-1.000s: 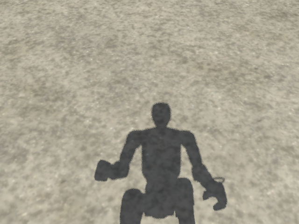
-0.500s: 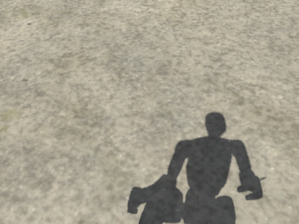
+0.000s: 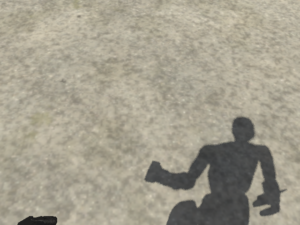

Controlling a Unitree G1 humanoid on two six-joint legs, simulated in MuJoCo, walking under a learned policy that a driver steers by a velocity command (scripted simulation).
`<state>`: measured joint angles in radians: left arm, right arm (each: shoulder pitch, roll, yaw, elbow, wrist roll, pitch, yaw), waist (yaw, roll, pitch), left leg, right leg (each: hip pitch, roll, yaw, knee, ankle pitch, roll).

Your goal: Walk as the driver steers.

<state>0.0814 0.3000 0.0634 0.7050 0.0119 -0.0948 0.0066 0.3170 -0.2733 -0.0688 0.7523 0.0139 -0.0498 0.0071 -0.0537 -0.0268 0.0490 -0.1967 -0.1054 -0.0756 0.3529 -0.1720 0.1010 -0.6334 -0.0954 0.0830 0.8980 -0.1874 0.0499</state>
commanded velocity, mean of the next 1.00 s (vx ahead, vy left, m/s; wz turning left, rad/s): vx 0.50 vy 0.00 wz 0.34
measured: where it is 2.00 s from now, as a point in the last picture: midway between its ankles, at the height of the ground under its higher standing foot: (113, 109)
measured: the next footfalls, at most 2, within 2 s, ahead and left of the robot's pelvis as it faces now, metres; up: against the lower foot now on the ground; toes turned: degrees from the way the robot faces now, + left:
right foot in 0.22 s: +0.32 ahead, -0.14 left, +0.00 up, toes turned +12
left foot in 0.74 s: +0.51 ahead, +0.20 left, +0.00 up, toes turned +24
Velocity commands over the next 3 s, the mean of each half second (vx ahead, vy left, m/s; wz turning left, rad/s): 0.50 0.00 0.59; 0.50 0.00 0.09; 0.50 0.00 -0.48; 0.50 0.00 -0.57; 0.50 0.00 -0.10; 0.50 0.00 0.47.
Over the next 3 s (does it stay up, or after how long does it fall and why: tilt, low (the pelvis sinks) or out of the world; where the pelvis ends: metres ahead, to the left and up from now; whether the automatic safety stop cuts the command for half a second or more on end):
stays up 1.62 0.03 0.00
